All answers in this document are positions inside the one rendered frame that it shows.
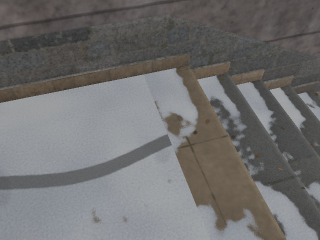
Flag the stairs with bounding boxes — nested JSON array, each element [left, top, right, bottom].
[[197, 73, 320, 240]]

